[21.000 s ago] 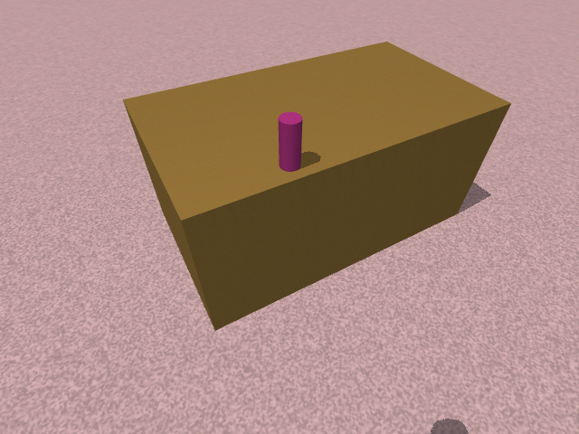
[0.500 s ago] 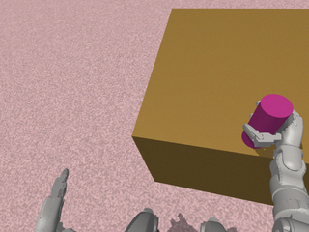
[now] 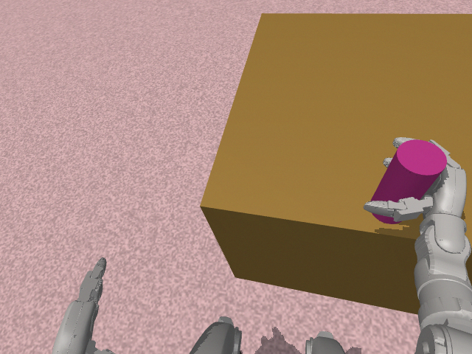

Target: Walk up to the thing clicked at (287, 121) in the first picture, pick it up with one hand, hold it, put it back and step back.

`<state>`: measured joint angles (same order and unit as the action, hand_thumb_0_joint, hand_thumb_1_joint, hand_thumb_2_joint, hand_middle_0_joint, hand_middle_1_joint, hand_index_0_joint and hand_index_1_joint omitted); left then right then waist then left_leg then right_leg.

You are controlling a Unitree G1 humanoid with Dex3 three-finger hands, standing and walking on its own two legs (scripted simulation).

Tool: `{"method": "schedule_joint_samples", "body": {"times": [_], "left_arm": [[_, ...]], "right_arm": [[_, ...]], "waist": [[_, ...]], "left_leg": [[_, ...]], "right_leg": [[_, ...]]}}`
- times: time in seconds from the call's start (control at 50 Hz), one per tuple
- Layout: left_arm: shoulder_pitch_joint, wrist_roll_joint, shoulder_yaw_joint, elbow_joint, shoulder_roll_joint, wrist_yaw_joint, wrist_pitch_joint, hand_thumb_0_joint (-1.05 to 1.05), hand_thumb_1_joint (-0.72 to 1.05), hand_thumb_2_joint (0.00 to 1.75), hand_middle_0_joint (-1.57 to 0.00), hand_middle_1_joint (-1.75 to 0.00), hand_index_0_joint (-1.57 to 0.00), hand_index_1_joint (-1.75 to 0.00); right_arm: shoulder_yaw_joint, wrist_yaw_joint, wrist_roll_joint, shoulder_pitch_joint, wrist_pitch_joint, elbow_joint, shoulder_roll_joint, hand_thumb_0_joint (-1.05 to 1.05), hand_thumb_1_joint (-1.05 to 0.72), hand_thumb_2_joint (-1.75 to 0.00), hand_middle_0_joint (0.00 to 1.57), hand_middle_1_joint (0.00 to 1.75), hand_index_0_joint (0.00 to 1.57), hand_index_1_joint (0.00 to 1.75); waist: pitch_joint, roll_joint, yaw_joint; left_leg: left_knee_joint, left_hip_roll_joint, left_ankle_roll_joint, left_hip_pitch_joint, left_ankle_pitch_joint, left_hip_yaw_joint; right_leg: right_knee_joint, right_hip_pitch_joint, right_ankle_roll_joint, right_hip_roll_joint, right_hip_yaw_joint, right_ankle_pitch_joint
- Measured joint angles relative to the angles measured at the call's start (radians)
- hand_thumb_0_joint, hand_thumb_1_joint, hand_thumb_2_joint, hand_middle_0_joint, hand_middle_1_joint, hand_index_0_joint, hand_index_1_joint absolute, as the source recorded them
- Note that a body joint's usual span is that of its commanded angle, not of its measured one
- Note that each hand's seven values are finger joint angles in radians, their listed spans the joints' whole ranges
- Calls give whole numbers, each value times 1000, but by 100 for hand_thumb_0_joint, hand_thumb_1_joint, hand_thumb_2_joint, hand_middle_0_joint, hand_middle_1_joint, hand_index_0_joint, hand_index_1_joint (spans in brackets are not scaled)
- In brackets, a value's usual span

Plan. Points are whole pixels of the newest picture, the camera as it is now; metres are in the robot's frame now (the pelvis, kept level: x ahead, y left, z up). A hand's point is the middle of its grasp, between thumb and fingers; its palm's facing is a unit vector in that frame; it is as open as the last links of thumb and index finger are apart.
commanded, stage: open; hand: right
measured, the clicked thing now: (402, 186) +0.44 -0.20 +0.01
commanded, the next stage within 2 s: withdraw in 0.08 s
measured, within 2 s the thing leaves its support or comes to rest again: neither
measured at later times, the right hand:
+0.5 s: hand (444, 160) +0.45 -0.24 +0.07, palm faces +0.25 +0.97 -0.02, open 17.3 cm
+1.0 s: hand out of the picture +0.41 -0.37 +0.12, palm faces +0.46 +0.82 -0.34, open 17.3 cm
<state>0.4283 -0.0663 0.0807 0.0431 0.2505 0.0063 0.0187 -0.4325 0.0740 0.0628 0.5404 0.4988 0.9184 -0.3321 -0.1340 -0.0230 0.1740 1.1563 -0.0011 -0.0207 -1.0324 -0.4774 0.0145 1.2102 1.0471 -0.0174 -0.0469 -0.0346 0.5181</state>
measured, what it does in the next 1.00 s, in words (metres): rises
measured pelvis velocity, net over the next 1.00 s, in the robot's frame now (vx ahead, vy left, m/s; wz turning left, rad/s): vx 0.03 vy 0.00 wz -0.01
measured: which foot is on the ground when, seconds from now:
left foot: down 0.00-1.00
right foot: down 0.00-1.00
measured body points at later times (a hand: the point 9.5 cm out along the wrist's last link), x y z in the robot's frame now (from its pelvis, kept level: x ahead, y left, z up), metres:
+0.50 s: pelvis +0.00 +0.00 +0.01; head +0.10 -0.04 +0.45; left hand +0.15 +0.27 +0.02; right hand +0.43 -0.29 +0.07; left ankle +0.04 +0.14 -0.64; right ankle +0.03 -0.13 -0.64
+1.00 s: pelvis +0.03 +0.00 +0.07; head +0.09 -0.02 +0.51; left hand +0.17 +0.26 +0.01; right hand +0.38 -0.41 +0.15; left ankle +0.04 +0.14 -0.64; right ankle +0.03 -0.13 -0.64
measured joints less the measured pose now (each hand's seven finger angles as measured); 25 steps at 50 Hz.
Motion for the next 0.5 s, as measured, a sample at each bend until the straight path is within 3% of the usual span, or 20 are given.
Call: {"method": "schedule_joint_samples", "body": {"times": [0.14, 0.28, 0.5], "left_arm": [[12, 0, 5, 10, 1, 4, -4, -1, -53, 6, -6, -5, -6, -5], [8, 0, 8, 8, 5, 4, -8, -1, -52, 5, -6, -5, -6, -5], [1, 22, 4, -48, 12, -16, -25, -1, -51, 4, -6, -5, -6, -4]], "right_arm": [[-7, -1, 0, -3, -5, -12, 2, -1, 56, -23, 59, 43, 61, 43], [-9, -3, -9, -1, -10, -21, 0, -1, 58, -15, 36, 28, 38, 28], [-53, 18, 1, 25, -85, -53, -83, -2, 57, -7, 12, 11, 13, 11]], "waist": [[2, -1, -2], [0, -2, -1], [12, -2, -13]], "left_leg": [[3, 0, -2, -6, 1, -3], [8, 0, -3, -10, -2, -2], [-65, -2, -4, 83, 19, 0]], "right_leg": [[3, 4, 2, 0, 3, 0], [10, 11, 3, 0, 1, 3], [-54, -78, 4, -2, 1, -13]]}}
